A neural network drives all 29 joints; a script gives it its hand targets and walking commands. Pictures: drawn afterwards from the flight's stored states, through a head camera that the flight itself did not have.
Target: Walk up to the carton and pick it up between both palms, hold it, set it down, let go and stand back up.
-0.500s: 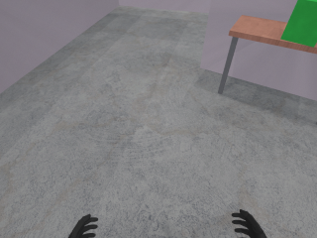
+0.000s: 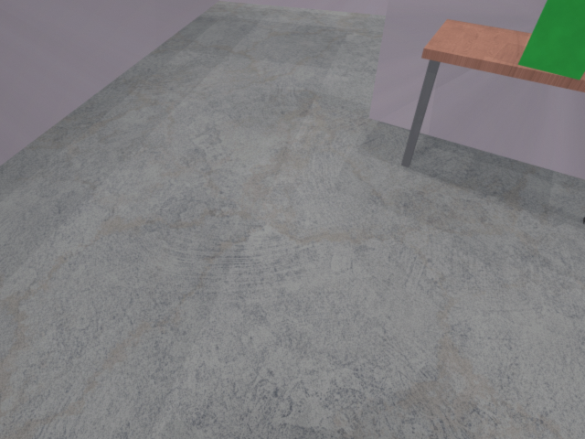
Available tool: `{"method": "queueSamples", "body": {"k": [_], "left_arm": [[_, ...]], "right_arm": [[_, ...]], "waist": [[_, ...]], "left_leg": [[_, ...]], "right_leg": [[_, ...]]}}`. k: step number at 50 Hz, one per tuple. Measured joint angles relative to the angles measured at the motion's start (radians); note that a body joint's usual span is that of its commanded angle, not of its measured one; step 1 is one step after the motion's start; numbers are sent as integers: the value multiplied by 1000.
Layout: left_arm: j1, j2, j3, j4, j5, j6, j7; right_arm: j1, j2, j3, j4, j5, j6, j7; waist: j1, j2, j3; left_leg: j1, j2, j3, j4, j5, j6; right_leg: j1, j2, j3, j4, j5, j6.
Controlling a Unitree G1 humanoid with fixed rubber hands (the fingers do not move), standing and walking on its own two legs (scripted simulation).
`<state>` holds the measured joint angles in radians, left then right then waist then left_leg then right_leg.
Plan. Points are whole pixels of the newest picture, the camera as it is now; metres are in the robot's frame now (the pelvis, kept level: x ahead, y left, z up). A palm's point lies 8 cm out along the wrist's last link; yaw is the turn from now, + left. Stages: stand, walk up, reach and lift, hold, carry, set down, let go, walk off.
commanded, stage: stand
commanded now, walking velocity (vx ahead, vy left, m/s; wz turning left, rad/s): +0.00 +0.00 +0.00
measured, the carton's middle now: (572, 27) +1.41 -1.02 -0.01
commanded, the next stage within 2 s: none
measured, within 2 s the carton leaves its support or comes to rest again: neither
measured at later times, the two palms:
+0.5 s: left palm out of the picture +0.03 +0.23 -0.13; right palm out of the picture +0.04 -0.22 -0.13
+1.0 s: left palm out of the picture -0.01 +0.21 -0.13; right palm out of the picture -0.01 -0.20 -0.14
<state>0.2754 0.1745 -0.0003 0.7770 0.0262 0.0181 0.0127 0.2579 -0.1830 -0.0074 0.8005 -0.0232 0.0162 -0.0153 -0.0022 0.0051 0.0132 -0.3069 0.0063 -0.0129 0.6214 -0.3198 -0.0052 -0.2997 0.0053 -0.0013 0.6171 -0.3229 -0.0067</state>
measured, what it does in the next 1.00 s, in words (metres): stands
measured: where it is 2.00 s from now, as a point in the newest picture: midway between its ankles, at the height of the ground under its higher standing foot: outside the picture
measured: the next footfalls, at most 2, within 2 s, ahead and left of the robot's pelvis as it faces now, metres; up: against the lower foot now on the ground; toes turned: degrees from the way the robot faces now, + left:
none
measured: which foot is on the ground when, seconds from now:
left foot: down 0.00-1.00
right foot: down 0.00-1.00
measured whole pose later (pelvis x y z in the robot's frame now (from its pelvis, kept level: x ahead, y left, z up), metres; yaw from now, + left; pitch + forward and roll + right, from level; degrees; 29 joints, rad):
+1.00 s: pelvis +0.01 +0.01 +0.01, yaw +0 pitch -1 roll +0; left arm 0.30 0.11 0.00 1.13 0.02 0.00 0.04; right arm 0.28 -0.11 -0.02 1.16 -0.01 0.00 -0.03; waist -0.01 0.01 0.04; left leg -0.18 0.00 -0.01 0.46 -0.26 0.00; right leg -0.17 0.00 0.01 0.44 -0.25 0.01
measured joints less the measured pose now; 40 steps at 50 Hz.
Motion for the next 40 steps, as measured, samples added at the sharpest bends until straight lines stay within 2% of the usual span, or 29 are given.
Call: {"method": "queueSamples", "body": {"k": [40], "left_arm": [[28,-52,2,307,-10,-24,25]], "right_arm": [[18,49,-14,322,10,-19,-18]], "waist": [[0,3,14]], "left_leg": [[114,-2,4,-147,54,6]], "right_leg": [[118,-3,5,-158,61,8]]}}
